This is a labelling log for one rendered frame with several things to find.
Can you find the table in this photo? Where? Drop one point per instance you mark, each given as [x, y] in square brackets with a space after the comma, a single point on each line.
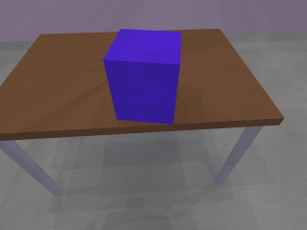
[60, 89]

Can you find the carton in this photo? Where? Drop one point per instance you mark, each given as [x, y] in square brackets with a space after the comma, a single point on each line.
[142, 70]

